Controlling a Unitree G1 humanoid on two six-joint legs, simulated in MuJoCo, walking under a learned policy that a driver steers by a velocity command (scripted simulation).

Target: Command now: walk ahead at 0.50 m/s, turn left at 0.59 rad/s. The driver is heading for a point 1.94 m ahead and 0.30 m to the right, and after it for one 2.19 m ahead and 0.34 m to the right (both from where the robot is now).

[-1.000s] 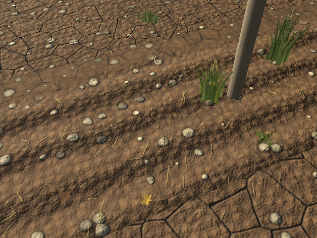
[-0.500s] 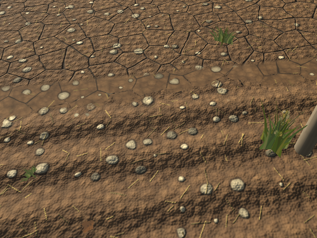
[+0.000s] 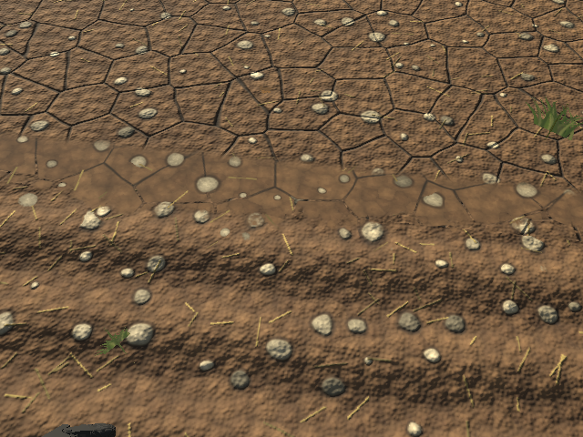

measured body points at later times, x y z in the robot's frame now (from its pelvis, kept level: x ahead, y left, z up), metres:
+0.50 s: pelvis +0.27 -0.04 +0.00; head +0.30 -0.04 +0.45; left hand +0.24 +0.24 -0.12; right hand +0.50 -0.25 -0.09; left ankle +0.35 +0.14 -0.70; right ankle +0.27 -0.14 -0.75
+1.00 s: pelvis +0.50 +0.01 +0.00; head +0.53 +0.01 +0.44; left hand +0.73 +0.25 -0.09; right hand +0.49 -0.28 -0.12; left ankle +0.45 +0.14 -0.75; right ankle +0.63 -0.16 -0.69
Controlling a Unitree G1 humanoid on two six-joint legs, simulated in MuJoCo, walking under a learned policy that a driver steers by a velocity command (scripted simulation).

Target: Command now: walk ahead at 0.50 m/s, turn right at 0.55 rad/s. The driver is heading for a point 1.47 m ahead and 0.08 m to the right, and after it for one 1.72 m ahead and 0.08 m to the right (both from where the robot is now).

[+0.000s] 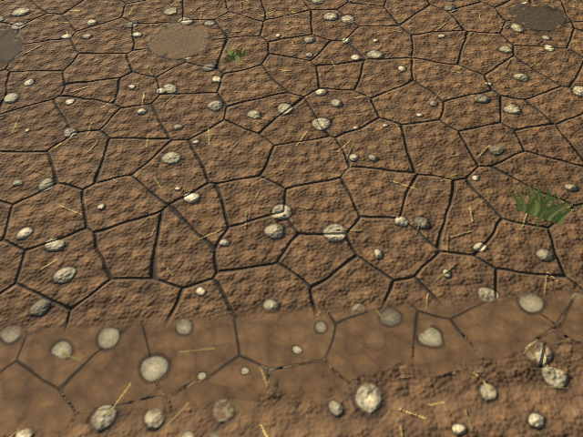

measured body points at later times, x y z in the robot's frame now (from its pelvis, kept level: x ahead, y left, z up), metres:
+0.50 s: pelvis +0.26 -0.08 +0.00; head +0.29 -0.11 +0.45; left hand +0.41 +0.18 -0.10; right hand +0.40 -0.39 -0.09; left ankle +0.49 +0.06 -0.68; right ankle +0.21 -0.14 -0.74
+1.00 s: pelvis +0.56 -0.10 +0.00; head +0.60 -0.09 +0.45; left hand +0.80 +0.12 -0.08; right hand +0.56 -0.38 -0.11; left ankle +0.54 -0.02 -0.74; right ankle +0.68 -0.31 -0.68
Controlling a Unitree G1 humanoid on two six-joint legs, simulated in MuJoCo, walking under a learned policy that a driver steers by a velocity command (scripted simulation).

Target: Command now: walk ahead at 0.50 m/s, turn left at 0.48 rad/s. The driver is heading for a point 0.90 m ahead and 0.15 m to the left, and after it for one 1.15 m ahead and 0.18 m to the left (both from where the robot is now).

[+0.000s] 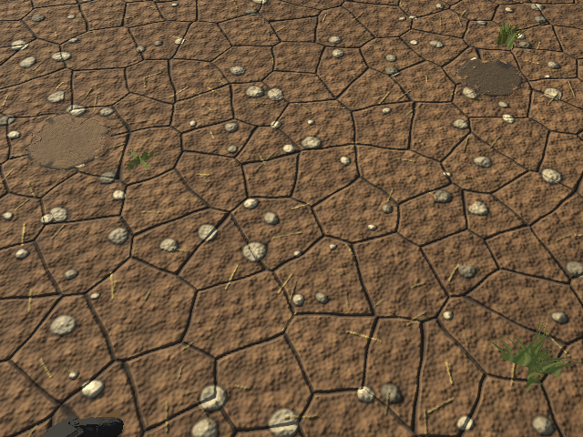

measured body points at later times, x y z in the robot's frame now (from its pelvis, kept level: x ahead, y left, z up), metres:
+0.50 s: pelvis +0.27 -0.02 +0.00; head +0.30 -0.01 +0.44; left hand +0.22 +0.27 -0.12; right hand +0.53 -0.22 -0.09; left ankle +0.35 +0.17 -0.68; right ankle +0.24 -0.14 -0.75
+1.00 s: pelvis +0.51 +0.14 +0.00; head +0.53 +0.16 +0.45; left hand +0.52 +0.45 -0.11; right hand +0.70 -0.07 -0.11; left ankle +0.44 +0.19 -0.75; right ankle +0.73 +0.04 -0.67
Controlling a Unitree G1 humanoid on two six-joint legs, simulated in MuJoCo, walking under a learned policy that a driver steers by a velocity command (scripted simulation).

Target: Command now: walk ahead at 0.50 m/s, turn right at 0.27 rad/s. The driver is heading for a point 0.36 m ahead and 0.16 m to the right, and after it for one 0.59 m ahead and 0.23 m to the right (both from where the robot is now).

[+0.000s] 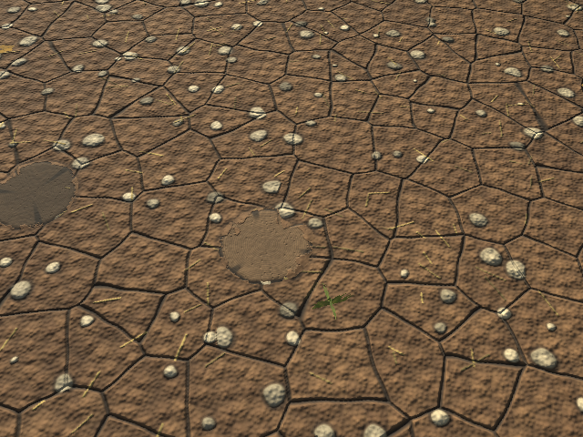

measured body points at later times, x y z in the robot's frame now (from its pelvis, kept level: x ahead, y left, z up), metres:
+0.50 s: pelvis +0.26 -0.07 +0.00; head +0.32 -0.10 +0.44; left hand +0.46 +0.18 -0.10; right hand +0.37 -0.38 -0.10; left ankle +0.39 +0.08 -0.68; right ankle +0.27 -0.14 -0.75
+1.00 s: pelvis +0.36 -0.06 -0.01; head +0.40 -0.09 +0.44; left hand +0.65 +0.08 -0.11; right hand +0.33 -0.38 -0.11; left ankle +0.48 +0.02 -0.75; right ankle +0.29 -0.17 -0.70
